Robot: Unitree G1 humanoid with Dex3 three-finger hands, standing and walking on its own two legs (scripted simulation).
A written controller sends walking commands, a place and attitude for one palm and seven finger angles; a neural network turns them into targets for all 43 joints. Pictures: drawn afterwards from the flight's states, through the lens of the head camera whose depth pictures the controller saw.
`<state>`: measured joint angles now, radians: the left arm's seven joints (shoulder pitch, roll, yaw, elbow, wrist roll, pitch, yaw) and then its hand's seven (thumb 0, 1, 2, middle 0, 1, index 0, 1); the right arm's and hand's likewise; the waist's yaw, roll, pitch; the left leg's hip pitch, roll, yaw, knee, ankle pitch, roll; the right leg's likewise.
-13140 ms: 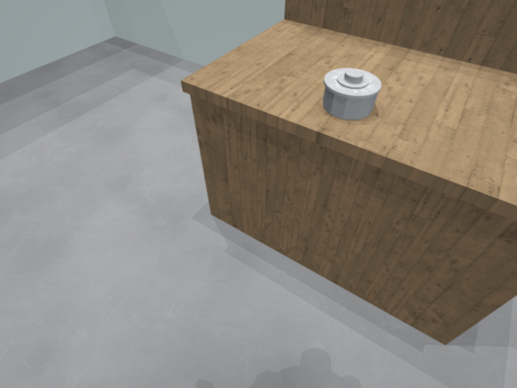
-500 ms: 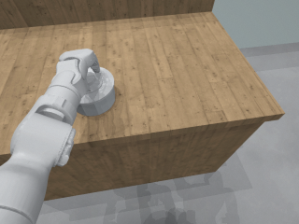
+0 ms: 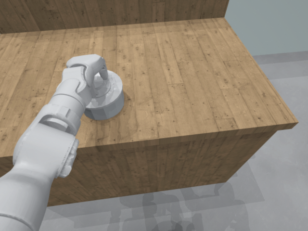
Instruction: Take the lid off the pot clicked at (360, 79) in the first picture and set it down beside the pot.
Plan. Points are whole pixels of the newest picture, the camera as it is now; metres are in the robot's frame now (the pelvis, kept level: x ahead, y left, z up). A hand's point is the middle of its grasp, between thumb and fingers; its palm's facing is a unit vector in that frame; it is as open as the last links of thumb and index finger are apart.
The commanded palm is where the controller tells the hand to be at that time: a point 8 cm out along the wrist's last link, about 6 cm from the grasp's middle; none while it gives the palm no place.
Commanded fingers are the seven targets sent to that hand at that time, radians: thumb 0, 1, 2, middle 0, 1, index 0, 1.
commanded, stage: close the fingers and squeeze the knob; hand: left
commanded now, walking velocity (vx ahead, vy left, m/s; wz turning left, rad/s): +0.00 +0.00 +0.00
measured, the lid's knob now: (95, 83) +0.53 +0.13 +0.08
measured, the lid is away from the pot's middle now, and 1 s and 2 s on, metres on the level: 0.00 0.00 0.01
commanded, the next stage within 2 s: lift the lid straight up in 0.84 s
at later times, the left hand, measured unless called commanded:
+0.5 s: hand (92, 83) +0.50 +0.13 +0.10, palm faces -0.37 -0.06 -0.92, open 8.0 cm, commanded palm +0.51 +0.13 +0.15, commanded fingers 0.00 0.42 0.93 -0.70 -1.04 -0.70 -1.03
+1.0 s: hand (92, 84) +0.50 +0.13 +0.10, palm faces -0.39 -0.06 -0.92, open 8.0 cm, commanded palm +0.51 +0.13 +0.16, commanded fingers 0.00 0.64 1.00 -0.75 -1.06 -0.75 -1.06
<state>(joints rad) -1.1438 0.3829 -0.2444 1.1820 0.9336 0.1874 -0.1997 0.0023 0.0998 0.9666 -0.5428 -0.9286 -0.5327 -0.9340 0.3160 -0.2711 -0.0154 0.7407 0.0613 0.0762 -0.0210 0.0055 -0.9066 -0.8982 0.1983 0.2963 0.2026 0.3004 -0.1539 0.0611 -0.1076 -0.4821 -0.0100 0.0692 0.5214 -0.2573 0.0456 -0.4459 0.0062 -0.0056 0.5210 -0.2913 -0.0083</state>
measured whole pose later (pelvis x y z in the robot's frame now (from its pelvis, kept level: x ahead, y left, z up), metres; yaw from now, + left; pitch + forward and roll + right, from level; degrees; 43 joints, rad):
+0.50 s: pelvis +0.00 +0.00 +0.00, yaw -1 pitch +13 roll +0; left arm -1.15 0.40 -0.22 1.19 0.94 0.17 -0.22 -0.01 0.20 0.85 -0.59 -0.98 -0.59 -0.97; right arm 0.37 -0.28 -0.02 0.76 0.05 0.08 -0.03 0.01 -0.91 -0.90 0.20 0.30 0.20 0.30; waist -0.17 0.06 -0.11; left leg -0.49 -0.01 0.08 0.52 -0.26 0.05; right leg -0.45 0.01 0.00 0.51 -0.29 0.00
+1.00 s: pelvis +0.00 +0.00 +0.00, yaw +0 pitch +13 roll +0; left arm -1.16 0.39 -0.23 1.21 0.94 0.19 -0.23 -0.01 0.24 0.83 -0.56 -0.96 -0.56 -0.97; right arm 0.34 -0.28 -0.02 0.75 0.05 0.06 -0.03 0.01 -0.91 -0.90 0.20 0.30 0.20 0.30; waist -0.17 0.06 -0.11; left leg -0.49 -0.01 0.07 0.52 -0.26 0.05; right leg -0.45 0.01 0.00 0.52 -0.29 -0.01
